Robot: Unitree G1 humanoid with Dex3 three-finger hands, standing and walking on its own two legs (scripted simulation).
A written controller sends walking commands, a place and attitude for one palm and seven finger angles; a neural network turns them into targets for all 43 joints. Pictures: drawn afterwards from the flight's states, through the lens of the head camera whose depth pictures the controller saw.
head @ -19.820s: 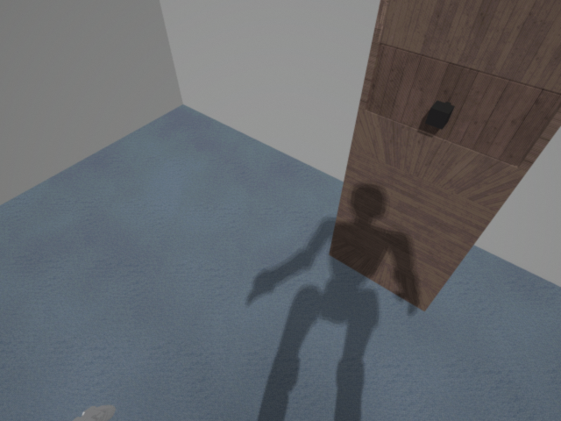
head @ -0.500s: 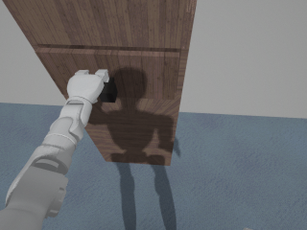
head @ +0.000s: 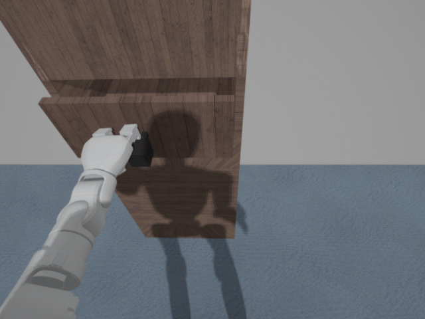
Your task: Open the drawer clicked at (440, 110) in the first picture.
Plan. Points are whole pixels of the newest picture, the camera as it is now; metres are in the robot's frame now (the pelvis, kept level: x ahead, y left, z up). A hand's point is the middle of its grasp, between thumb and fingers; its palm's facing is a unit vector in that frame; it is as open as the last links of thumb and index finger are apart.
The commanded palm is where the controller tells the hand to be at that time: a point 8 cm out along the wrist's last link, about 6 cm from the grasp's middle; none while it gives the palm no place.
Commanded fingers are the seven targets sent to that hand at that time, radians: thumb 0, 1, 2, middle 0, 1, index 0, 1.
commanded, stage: pull the drawer open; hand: left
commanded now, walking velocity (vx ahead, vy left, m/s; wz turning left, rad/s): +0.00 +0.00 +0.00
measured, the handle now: (142, 146) +0.45 +0.16 +0.06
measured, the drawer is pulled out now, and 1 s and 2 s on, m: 0.07 0.28 0.30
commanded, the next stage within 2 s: open the thumb to release the handle in 1.28 s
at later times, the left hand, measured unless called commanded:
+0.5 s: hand (106, 220) +0.29 +0.20 +0.05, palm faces +0.02 -0.12 -0.99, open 5.1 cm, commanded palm +0.25 +0.20 +0.10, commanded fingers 0.00 0.90 0.90 -0.40 -1.35 -0.40 -1.35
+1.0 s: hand (90, 282) +0.18 +0.20 +0.05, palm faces +0.02 -0.13 -0.99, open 5.3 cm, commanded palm +0.13 +0.20 +0.10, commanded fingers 0.00 0.90 0.90 -0.40 -1.35 -0.40 -1.35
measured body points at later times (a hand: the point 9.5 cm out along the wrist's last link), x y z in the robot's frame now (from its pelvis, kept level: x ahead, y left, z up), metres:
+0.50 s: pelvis +0.01 -0.01 +0.00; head +0.04 -0.04 +0.45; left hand +0.28 +0.21 +0.10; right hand +0.25 -0.21 -0.10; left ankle -0.03 +0.10 -0.73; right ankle -0.01 -0.12 -0.73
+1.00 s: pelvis +0.01 -0.02 -0.01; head +0.04 -0.06 +0.44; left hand +0.18 +0.20 +0.10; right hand +0.23 -0.23 -0.11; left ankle -0.03 +0.10 -0.73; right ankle -0.01 -0.12 -0.73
